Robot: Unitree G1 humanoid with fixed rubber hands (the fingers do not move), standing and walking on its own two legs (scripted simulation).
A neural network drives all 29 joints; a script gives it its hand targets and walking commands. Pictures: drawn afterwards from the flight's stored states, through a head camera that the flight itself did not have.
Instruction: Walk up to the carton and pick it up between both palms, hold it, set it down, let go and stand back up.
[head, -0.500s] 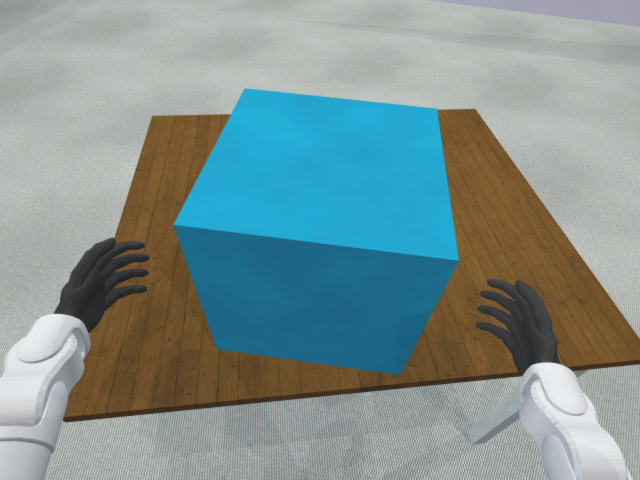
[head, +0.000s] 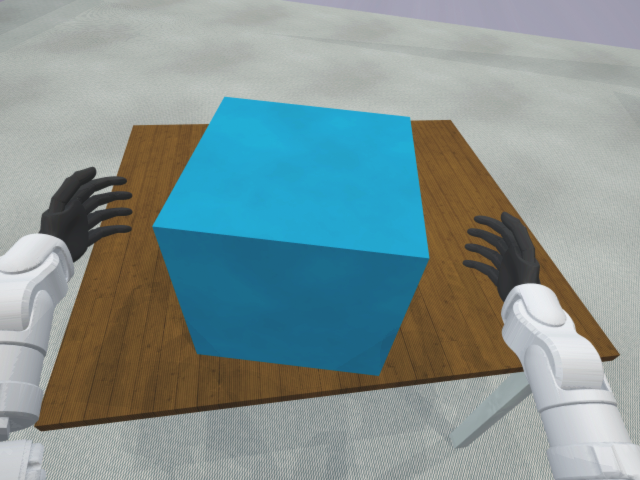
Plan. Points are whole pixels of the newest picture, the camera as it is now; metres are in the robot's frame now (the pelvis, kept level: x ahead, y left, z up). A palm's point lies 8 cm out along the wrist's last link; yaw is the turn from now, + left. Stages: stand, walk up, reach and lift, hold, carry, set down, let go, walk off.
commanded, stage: reach and lift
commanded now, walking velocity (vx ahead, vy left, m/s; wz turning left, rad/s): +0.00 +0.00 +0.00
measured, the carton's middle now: (302, 237) +0.47 +0.00 +0.02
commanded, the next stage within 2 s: none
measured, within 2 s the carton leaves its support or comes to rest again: neither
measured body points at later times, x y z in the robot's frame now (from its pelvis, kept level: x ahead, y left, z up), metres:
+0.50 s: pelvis +0.00 +0.01 +0.00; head +0.01 +0.03 +0.45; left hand +0.44 +0.26 +0.18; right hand +0.38 -0.26 +0.16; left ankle +0.00 +0.11 -0.75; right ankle -0.02 -0.12 -0.75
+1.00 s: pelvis -0.01 -0.01 +0.00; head +0.01 +0.03 +0.45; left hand +0.47 +0.26 +0.22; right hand +0.43 -0.24 +0.20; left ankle +0.00 +0.11 -0.75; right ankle -0.02 -0.12 -0.75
